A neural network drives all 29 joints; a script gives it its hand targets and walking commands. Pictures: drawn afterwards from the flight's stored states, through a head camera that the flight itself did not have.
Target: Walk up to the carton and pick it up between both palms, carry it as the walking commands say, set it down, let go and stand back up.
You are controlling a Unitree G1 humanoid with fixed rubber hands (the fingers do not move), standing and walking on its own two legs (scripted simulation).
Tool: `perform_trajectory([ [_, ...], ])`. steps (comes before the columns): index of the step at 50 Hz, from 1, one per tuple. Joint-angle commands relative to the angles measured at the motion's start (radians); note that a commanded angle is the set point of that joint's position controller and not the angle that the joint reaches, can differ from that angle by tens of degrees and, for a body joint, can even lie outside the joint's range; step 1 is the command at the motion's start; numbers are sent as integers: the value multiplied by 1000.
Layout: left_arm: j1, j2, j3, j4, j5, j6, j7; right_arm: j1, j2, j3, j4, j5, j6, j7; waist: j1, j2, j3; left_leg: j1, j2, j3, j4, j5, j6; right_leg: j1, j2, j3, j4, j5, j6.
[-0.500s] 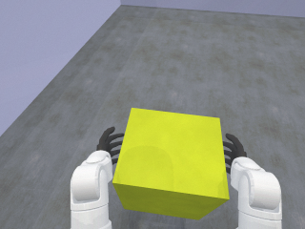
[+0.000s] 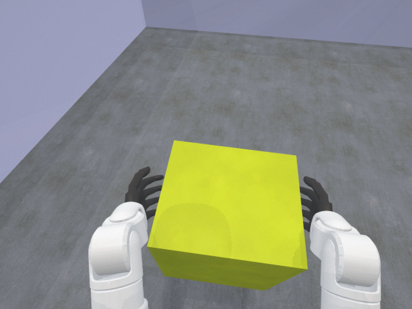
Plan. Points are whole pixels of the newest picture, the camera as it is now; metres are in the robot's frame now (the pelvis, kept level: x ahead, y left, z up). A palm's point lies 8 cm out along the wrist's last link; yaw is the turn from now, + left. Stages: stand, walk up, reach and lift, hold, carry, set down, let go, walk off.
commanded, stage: carry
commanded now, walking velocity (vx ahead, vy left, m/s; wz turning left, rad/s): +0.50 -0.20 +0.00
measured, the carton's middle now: (223, 222) +0.29 +0.01 +0.01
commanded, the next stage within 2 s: none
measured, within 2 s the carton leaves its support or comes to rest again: neither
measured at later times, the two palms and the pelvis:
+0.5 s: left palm (201, 86) +0.65 +0.09 +0.09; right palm (314, 91) +0.65 -0.23 +0.08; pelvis +0.39 -0.08 +0.00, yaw +0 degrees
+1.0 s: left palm (233, 29) +0.98 +0.00 +0.11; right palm (320, 34) +0.99 -0.32 +0.09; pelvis +0.71 -0.17 +0.01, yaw +2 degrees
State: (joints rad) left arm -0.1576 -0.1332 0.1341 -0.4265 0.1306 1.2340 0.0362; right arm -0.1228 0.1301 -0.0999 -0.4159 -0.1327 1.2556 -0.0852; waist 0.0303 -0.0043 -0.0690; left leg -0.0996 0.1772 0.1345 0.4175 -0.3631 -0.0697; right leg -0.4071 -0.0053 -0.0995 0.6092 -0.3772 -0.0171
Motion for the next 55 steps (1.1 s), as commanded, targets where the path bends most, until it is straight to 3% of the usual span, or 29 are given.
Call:
perform_trajectory([
  [1, -434, -870, -769, -38, -474, 10, -216, -550, 787, 707, -178, 426, -7, 259, 16, -221, -409, -391, -82, 103, 522, 171, -35, 713, -257, 312, -363, 224, -129],
  [2, -407, -861, -752, 8, -459, 13, -217, -605, 794, 753, -202, 457, -8, 260, -17, -418, -381, -557, -143, 37, 690, -247, -31, 779, -404, 515, -411, 507, -159],
  [3, -377, -867, -724, 44, -452, 18, -217, -551, 797, 732, -115, 442, 6, 261, -12, -226, -340, -559, -80, -61, 728, -239, 6, 771, -376, 422, -309, 767, -188],
  [4, -456, -892, -737, -28, -461, 8, -214, -645, 840, 751, -176, 483, -1, 262, -10, -165, -314, -593, -85, -49, 729, -212, 10, 746, -330, 330, -250, 973, -181],
  [6, -561, -913, -769, -140, -497, -5, -210, -566, 896, 736, -150, 478, -22, 250, 2, -49, -343, -676, -70, -28, 581, -152, 13, 882, -317, 225, -225, 1015, -153],
  [7, -533, -912, -772, -166, -503, -14, -217, -574, 902, 744, -205, 480, -45, 240, -4, -127, -377, -689, -85, -13, 560, -90, 19, 913, -283, 170, -217, 1118, -117],
  [9, -479, -902, -742, -142, -485, -19, -217, -590, 910, 762, -222, 485, -43, 226, 3, -163, -390, -726, -121, 16, 404, -103, 19, 1000, -277, 210, -239, 1053, -124],
  [11, -416, -894, -750, -127, -485, -25, -222, -571, 912, 772, -238, 473, -56, 208, 1, -176, -384, -721, -151, 64, 348, -12, 19, 985, -248, 117, -240, 1169, -96],
  [16, -309, -851, -732, -78, -469, -8, -232, -517, 865, 766, -218, 433, -42, 199, -15, -172, -368, -124, -276, 248, 21, 384, 36, 571, -137, -124, -92, 1473, -5],
  [18, -366, -815, -717, -56, -468, 2, -237, -460, 874, 734, -138, 427, -29, 203, -91, -150, -441, 365, -139, 45, 31, 465, 132, 190, -116, -102, 195, 1192, 51],
  [19, -402, -812, -735, -68, -466, -2, -237, -486, 847, 740, -169, 411, -39, 209, -122, 50, -437, 553, 112, -317, 17, 769, 290, -146, -12, -61, 539, 608, 76],
  [20, -381, -824, -730, -40, -458, 12, -238, -468, 840, 727, -116, 406, -24, 217, -89, 248, -445, 614, 279, -575, 47, 1109, 412, -305, 76, 84, 783, -108, 79],
  [22, -391, -902, -736, 8, -467, -2, -243, -597, 872, 760, -191, 439, -43, 230, -67, 95, -336, 429, 316, -541, -41, 791, 331, -306, -67, 249, 766, -65, 37],
  [23, -402, -879, -727, -6, -462, -10, -233, -553, 889, 755, -128, 438, -34, 224, -73, 109, -250, 477, 279, -522, -76, 688, 294, -447, -85, 240, 642, -98, 30],
  [24, -414, -892, -742, -24, -466, -14, -234, -586, 898, 777, -176, 464, -44, 238, -60, 15, -222, 395, 229, -442, -115, 570, 239, -398, -116, 213, 455, -43, 32],
  [27, -461, -927, -772, -59, -500, -21, -227, -547, 887, 723, -158, 462, -44, 239, -49, 183, -144, 198, 210, -229, -146, 723, 153, -211, -70, 78, 64, -35, 45],
  [29, -413, -918, -767, -6, -476, -4, -217, -533, 875, 722, -133, 464, -23, 250, -44, 322, -123, 79, 129, -68, -139, 710, 103, -22, -4, -36, -100, 183, 30],
  [31, -440, -907, -773, -12, -468, 6, -214, -480, 843, 691, -87, 430, -10, 264, -22, 329, -220, -18, 23, 78, 42, 758, 24, 285, 62, -119, -194, 450, 10],
  [33, -482, -899, -787, -56, -479, 0, -201, -441, 829, 667, -68, 421, -7, 267, 9, 122, -380, -269, -70, 110, 400, 549, -42, 690, -112, 80, -141, 808, -91],
  [34, -477, -880, -763, -79, -471, -4, -206, -565, 841, 711, -164, 453, -16, 264, -1, -240, -473, -431, -133, 73, 664, -34, -59, 875, -346, 365, -171, 1203, -163],
  [35, -487, -906, -753, -58, -478, 2, -206, -580, 848, 716, -140, 450, -12, 266, -14, -231, -424, -478, -133, 5, 730, -268, -13, 869, -397, 373, -141, 1459, -190],
  [37, -469, -923, -751, -88, -458, -7, -207, -640, 892, 763, -224, 495, -31, 259, 7, -190, -405, -649, -133, -45, 827, -262, -6, 933, -399, 295, -135, 1681, -197],
  [39, -463, -923, -729, -109, -460, -26, -211, -634, 930, 787, -233, 493, -49, 238, -7, -185, -404, -611, -91, -92, 636, -170, -2, 877, -367, 237, -159, 1532, -112],
  [41, -407, -921, -703, -115, -471, -30, -223, -587, 952, 792, -234, 479, -50, 217, -11, -237, -434, -553, -88, -104, 513, -86, 21, 830, -344, 207, -206, 1312, -87],
  [45, -375, -892, -716, -78, -467, -20, -236, -514, 921, 750, -176, 445, -43, 213, -6, -168, -365, -309, -150, -17, 195, 101, 30, 570, -256, 25, -235, 1040, -62],
  [50, -363, -841, -710, -23, -450, 3, -241, -516, 869, 741, -152, 419, -19, 216, -31, -185, -330, -15, -100, -1, 14, 656, 52, 335, -141, -59, -117, 788, 33],
  [53, -391, -883, -735, -50, -471, 6, -232, -512, 847, 735, -164, 428, -25, 229, -37, 121, -449, 260, 127, -201, 123, 1478, 140, 112, -90, -4, -2, 334, 94],
  [54, -429, -881, -744, -87, -461, -1, -216, -478, 853, 729, -133, 438, -22, 239, -50, 241, -451, 413, 219, -283, 139, 1644, 203, -34, -34, 31, 42, -28, 102],
  [55, -452, -901, -773, -117, -478, 0, -216, -455, 855, 719, -155, 435, -23, 244, -63, 262, -442, 511, 208, -262, 132, 1635, 219, -119, -15, 39, -9, -173, 89],
])
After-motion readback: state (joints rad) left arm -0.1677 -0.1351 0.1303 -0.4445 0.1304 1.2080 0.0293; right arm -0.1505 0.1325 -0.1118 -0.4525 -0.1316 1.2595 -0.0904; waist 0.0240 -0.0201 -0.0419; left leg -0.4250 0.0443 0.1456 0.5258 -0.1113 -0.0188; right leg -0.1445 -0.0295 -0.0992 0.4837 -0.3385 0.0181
